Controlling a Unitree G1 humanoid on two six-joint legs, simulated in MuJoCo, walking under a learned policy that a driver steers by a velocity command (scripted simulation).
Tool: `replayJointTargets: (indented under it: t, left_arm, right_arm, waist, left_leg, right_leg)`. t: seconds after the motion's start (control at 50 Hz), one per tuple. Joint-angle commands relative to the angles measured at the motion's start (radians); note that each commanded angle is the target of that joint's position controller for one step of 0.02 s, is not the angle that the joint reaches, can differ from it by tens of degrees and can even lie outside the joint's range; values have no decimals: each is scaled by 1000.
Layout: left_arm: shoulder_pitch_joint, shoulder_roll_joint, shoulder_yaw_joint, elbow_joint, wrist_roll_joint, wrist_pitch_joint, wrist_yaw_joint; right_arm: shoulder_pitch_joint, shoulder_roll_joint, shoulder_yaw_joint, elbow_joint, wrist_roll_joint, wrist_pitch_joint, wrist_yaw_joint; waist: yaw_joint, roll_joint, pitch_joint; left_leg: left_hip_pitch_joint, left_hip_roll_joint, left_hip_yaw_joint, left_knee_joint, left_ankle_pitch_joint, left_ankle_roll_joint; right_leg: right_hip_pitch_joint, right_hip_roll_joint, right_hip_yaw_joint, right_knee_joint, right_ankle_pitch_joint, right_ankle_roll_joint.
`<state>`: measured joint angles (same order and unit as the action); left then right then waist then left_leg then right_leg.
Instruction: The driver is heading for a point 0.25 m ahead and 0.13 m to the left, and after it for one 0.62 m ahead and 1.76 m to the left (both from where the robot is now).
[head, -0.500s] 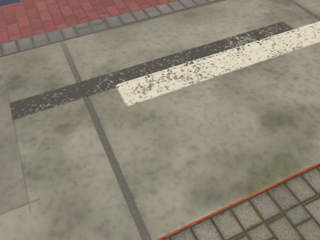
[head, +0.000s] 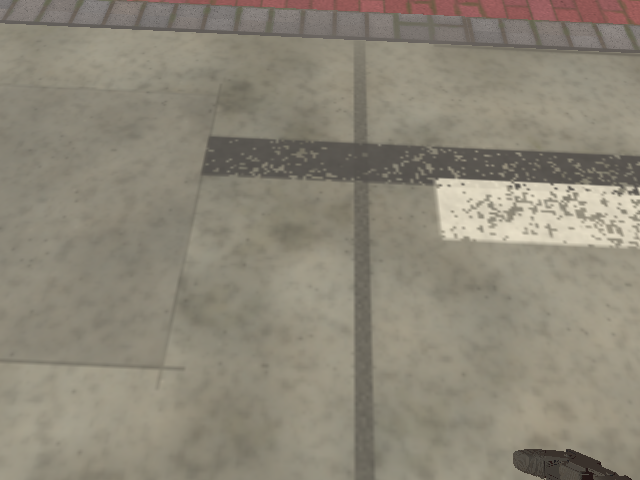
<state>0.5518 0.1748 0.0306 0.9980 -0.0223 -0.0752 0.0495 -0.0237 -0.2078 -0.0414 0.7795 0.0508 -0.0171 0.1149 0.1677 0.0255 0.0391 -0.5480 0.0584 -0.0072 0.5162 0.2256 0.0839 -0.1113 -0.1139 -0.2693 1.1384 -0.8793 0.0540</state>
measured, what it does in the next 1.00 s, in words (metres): walks ahead, turning left: right foot, then left foot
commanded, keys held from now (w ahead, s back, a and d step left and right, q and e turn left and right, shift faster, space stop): w+q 1.00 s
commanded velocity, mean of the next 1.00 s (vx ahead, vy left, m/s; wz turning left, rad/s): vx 0.50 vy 0.00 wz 0.59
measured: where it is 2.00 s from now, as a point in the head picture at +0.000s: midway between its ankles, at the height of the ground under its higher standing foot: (160, 275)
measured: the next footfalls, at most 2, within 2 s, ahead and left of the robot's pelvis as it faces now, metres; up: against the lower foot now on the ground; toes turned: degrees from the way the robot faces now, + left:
right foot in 0.34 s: +0.35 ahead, -0.12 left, +0.01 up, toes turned +13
left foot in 0.80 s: +0.47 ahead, +0.24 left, +0.01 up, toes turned +33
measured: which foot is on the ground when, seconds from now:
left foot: down 0.00-0.34, up 0.36-0.78, down 0.80-1.00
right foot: down 0.00-0.02, up 0.04-0.32, down 0.34-0.80, up 0.82-1.00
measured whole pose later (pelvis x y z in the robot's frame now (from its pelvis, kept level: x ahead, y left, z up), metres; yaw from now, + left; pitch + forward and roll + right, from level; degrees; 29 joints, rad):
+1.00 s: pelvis +0.46 +0.16 +0.00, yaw +37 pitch +3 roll +0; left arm 0.12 0.28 0.08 0.79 0.00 -0.13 0.01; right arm 0.30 -0.23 -0.08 0.77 0.02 -0.05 0.01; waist -0.03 -0.03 0.02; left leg -0.25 -0.10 -0.04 0.38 -0.17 0.10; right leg -0.61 -0.10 0.04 1.10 -0.27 0.01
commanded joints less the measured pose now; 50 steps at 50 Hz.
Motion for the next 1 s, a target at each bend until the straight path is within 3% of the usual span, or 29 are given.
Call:
replayJointTargets:
  t: [0.02, 0.04, 0.06, 0.08, 0.1, 0.12, 0.14, 0.16, 0.2, 0.24, 0.28, 0.32, 0.34, 0.36, 0.38, 0.42, 0.46, 0.52, 0.64, 0.7, 0.74, 0.78, 0.8, 0.82, 0.84, 0.86, 0.9, 0.92, 1.0]
  left_arm:
    - [38, 131, 36, -55, -2, -7, -33]
    - [27, 87, 11, -85, 3, -35, -64]
    - [-60, 146, 20, -132, -15, -64, -72]
    - [-167, 187, 36, -178, -12, -73, -60]
    - [-256, 152, 32, -217, 9, -71, -34]
    - [-228, 36, 3, -283, -40, -82, -33]
    - [-235, 116, 20, -273, -34, -75, -20]
    - [-277, 138, 37, -272, -5, -46, -12]
    - [-272, 149, 48, -265, 29, -25, -7]
    - [-356, 124, 43, -289, 34, -22, -21]
    - [-334, 132, 54, -279, -4, -6, -30]
    - [-114, 166, 80, -196, 0, 3, -28]
    - [45, 194, 101, -149, 13, 0, -23]
    - [56, 278, 111, -151, 48, -10, -28]
    - [-107, 294, 102, -208, 68, -24, -30]
    - [-332, 176, 67, -246, 26, -23, -24]
    - [-428, 166, 62, -236, 31, -15, -22]
    - [-369, 164, 67, -199, 30, -28, -9]
    - [-280, 217, 94, -160, 14, -24, 6]
    - [-268, 246, 108, -145, -2, -13, -7]
    - [-273, 270, 116, -134, -10, -6, -16]
    - [-292, 287, 117, -129, -19, 5, -23]
    - [-278, 263, 107, -131, -3, 6, -21]
    - [-277, 154, 69, -204, 40, -10, -26]
    - [-307, 151, 54, -233, 10, -59, -35]
    - [-389, 213, 67, -250, -26, -84, -46]
    - [-408, 208, 61, -236, 10, -97, -37]
    - [-399, 225, 73, -237, 20, -89, -34]
    - [-448, 188, 69, -275, 33, -53, -38]
  right_arm:
    - [336, -191, -86, 51, -27, -13, -25]
    - [474, -249, -95, 110, -19, -20, -34]
    - [559, -250, -95, 114, -27, -9, -58]
    - [503, -215, -79, 67, -40, -1, -76]
    - [413, -203, -70, 53, -38, 7, -83]
    - [502, -302, -92, 106, -71, -1, -104]
    - [355, -228, -73, 44, -63, -20, -105]
    - [174, -171, -55, 2, -39, -24, -113]
    - [-1, -156, -47, -70, -38, -27, -123]
    - [39, -184, -60, -50, -37, -19, -152]
    - [129, -208, -67, -10, -42, -21, -158]
    - [118, -112, -46, -15, -39, -32, -143]
    - [77, -60, -31, -29, -35, -37, -139]
    - [102, -2, -15, -74, -12, -46, -137]
    - [197, -55, -26, -81, 9, -49, -130]
    - [188, -128, -48, -71, -4, -21, -126]
    - [224, -120, -61, -55, -17, 2, -132]
    - [166, -99, -58, -76, -41, 15, -127]
    - [26, -56, -45, -128, -36, 5, -88]
    - [-5, -69, -46, -143, -29, 7, -72]
    - [13, -93, -55, -144, -33, 6, -71]
    - [191, -144, -89, -96, -32, 1, -74]
    - [377, -215, -127, -39, -27, 4, -83]
    - [441, -357, -154, -28, -20, -2, -95]
    - [464, -339, -133, -57, -29, -19, -95]
    - [447, -260, -108, -54, -41, -34, -93]
    - [319, -185, -83, -74, -33, -44, -95]
    - [260, -154, -70, -92, -35, -48, -95]
    - [276, -172, -70, -88, -30, -57, -115]
  waist:
    - [-240, 94, -178]
    - [-295, 181, -321]
    - [-343, 133, -471]
    - [-342, 41, -453]
    - [-309, -37, -359]
    - [-261, 133, -452]
    - [-199, 7, -360]
    - [-127, -22, -176]
    - [-57, -18, -82]
    - [-82, 75, -112]
    - [-67, 117, -181]
    - [30, 94, -212]
    - [121, -5, -223]
    - [71, -332, -194]
    - [-53, -420, -151]
    - [-132, -224, 29]
    - [-198, -189, 44]
    - [-166, -138, 14]
    - [-117, -105, -56]
    - [-111, -129, -10]
    - [-128, -141, 2]
    - [-231, -120, -88]
    - [-306, -78, -193]
    - [-272, 202, -221]
    - [-269, 226, -381]
    - [-293, 137, -292]
    - [-227, 10, -185]
    - [-190, 16, -156]
    - [-160, -12, -85]
  left_leg:
    - [823, -78, 124, -2, 234, 118]
    - [1240, 142, -157, 190, 388, 272]
    - [1227, 223, -312, 174, 279, 330]
    - [1121, 208, -335, 81, 156, 289]
    - [967, 178, -344, 36, 221, 260]
    - [957, 336, -718, -96, -311, 369]
    - [797, 321, -740, -145, -479, 328]
    - [517, 219, -572, -171, -401, 265]
    - [150, 106, -388, -206, -395, 202]
    - [-23, -6, -253, -194, -400, 155]
    - [26, 31, -295, -199, -465, 148]
    - [-74, -7, -286, -41, -575, 85]
    - [-201, -98, -225, 232, -549, 18]
    - [-378, -202, -155, 601, -750, -18]
    - [-473, -137, -188, 802, -763, 1]
    - [-415, -46, -126, 875, -607, 6]
    - [-281, -13, -122, 796, -543, -20]
    - [-221, -4, -75, 660, -392, -52]
    - [-163, 6, -1, 297, -273, -54]
    - [-102, 7, 43, 197, -354, -31]
    - [-32, -25, 90, 147, -438, 5]
    - [231, -123, 166, 30, -417, 60]
    - [535, -136, 109, 33, -395, 102]
    - [845, 138, -415, -57, -500, 256]
    - [936, 263, -817, -256, -674, 356]
    - [906, 253, -705, -268, -596, 305]
    - [648, 177, -478, -244, -429, 234]
    - [543, 145, -415, -267, -358, 219]
    - [405, 109, -332, -311, -191, 222]
  right_leg:
    - [-462, -64, 65, 326, 963, -62]
    - [-878, 15, 153, 743, 164, -2]
    - [-897, 0, 282, 815, 101, -14]
    - [-890, -29, 320, 692, 162, -37]
    - [-897, -23, 268, 704, 153, -34]
    - [-997, 16, 359, 711, 320, -14]
    - [-976, -22, 397, 525, 426, -21]
    - [-865, -29, 392, 313, 505, 5]
    - [-583, -36, 346, -68, 563, 40]
    - [-265, 31, 283, -352, 699, 47]
    - [-118, 84, 244, -398, 687, 59]
    - [107, 92, 219, -315, 615, 25]
    - [293, 51, 287, -402, 522, -16]
    - [321, -195, 815, -706, 231, -143]
    - [201, -326, 1174, -904, 1, -255]
    - [-95, -297, 906, -915, 93, -240]
    - [-232, -193, 627, -933, 338, -165]
    - [-199, -163, 390, -956, 623, -169]
    - [23, -183, 189, -951, 779, -165]
    - [56, -202, 142, -949, 757, -159]
    - [83, -211, 114, -881, 944, -154]
    - [72, -162, 43, -610, 1326, -124]
    - [-85, -122, 21, -343, 1287, -86]
    - [-552, 19, 45, 69, 571, -9]
    - [-716, 117, 296, 260, 307, -17]
    - [-819, 70, 338, 298, 395, -46]
    - [-714, -7, 346, 150, 545, -71]
    - [-640, -28, 354, 75, 586, -66]
    - [-601, -6, 330, -132, 668, -22]
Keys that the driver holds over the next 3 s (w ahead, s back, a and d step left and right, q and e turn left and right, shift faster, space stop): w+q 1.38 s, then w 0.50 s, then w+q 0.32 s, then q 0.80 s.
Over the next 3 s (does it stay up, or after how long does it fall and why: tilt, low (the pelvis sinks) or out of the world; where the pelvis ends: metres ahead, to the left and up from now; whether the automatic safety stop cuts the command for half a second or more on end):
stays up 0.95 0.79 0.00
